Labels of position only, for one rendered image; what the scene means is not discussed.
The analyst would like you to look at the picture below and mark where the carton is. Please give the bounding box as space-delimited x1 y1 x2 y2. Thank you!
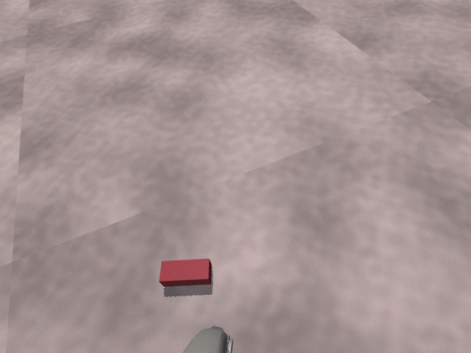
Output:
159 259 212 287

